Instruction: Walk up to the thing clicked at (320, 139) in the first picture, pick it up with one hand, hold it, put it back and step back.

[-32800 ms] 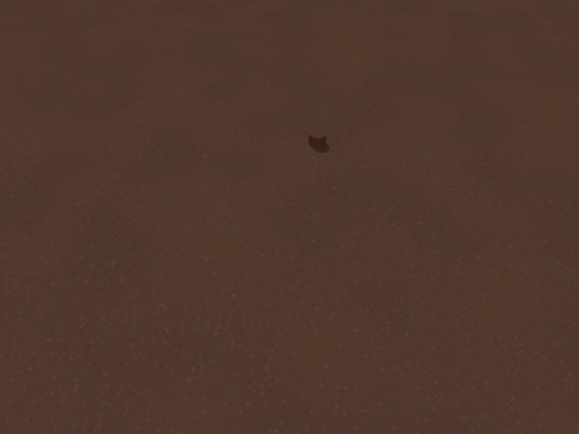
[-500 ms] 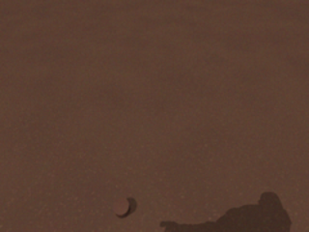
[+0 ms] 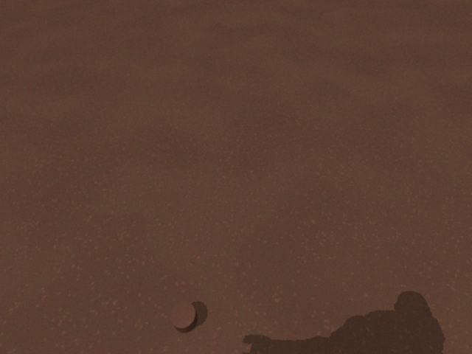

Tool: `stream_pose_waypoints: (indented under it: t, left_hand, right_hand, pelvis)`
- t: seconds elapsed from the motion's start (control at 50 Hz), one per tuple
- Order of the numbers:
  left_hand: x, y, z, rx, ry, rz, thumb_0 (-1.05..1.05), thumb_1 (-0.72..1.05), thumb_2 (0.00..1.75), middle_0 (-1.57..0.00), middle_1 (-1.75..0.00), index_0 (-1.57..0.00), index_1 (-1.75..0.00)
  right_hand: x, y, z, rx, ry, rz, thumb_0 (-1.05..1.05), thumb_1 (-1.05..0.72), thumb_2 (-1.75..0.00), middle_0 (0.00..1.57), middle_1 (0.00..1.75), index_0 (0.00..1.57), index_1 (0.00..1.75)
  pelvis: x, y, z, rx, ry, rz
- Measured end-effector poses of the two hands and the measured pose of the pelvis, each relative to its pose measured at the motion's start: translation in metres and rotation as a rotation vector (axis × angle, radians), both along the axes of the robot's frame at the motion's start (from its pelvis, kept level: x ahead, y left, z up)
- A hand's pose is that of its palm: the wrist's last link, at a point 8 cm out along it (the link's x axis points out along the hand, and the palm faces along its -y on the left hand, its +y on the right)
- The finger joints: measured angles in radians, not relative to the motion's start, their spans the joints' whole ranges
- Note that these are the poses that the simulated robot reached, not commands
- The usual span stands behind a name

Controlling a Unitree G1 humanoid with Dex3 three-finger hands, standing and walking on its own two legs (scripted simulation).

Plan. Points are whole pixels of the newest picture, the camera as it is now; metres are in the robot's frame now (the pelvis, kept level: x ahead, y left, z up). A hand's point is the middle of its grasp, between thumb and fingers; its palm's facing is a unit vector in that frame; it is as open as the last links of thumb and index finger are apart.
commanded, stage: stand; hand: left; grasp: from above
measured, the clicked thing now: (184, 317) +0.39 +0.24 -0.75
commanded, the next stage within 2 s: step back in 0.12 s
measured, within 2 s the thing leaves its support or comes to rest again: neither
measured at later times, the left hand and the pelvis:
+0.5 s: hand out of the picture +0.10 +0.32 -0.18, palm faces -0.01 -0.93 -0.36, open 7.4 cm; pelvis -0.06 +0.06 -0.02, yaw +1 degrees
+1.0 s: hand out of the picture -0.06 +0.32 -0.16, palm faces -0.09 -0.91 -0.40, open 7.3 cm; pelvis -0.16 +0.06 -0.02, yaw -5 degrees
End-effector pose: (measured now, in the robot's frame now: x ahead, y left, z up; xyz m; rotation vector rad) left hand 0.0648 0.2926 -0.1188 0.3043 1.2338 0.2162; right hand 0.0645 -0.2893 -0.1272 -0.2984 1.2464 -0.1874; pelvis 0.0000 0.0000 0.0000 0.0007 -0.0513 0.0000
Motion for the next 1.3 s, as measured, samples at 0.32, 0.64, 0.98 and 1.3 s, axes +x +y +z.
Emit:
stream_pose_waypoints:
  t: [0.32, 0.64, 0.98, 1.3]
  left_hand:
    - [0.004, 0.032, -0.006, 0.037, -0.021, -0.017, 0.00, 0.90, 0.90, -0.20, -0.30, -0.21, -0.30]
    - [-0.004, 0.082, -0.025, -0.001, -0.061, -0.075, 0.00, 0.91, 0.90, -0.20, -0.30, -0.20, -0.30]
    - [-0.122, 0.072, -0.008, 0.061, -0.027, -0.110, 0.00, 0.91, 0.90, -0.20, -0.30, -0.20, -0.30]
    - [-0.171, 0.093, -0.017, 0.020, -0.175, -0.092, 0.00, 0.90, 0.90, -0.20, -0.30, -0.21, -0.30]
  right_hand:
    - [-0.011, -0.007, 0.002, -0.055, 0.003, -0.017, 0.01, -0.90, -0.90, 0.20, 0.30, 0.20, 0.30]
    - [-0.080, 0.055, 0.015, -0.116, 0.041, -0.020, 0.01, -0.90, -0.90, 0.21, 0.30, 0.21, 0.30]
    - [-0.133, 0.039, -0.013, -0.040, -0.113, -0.055, 0.01, -0.90, -0.90, 0.21, 0.30, 0.21, 0.30]
    - [-0.245, 0.056, 0.001, -0.128, 0.001, 0.017, 0.01, -0.90, -0.90, 0.20, 0.30, 0.20, 0.30]
  pelvis:
    - [-0.028, 0.020, -0.010, 0.004, 0.014, -0.002]
    - [-0.075, 0.075, -0.014, -0.029, 0.043, -0.019]
    - [-0.157, 0.060, -0.027, -0.006, -0.008, -0.082]
    - [-0.248, 0.085, -0.030, 0.033, -0.005, -0.019]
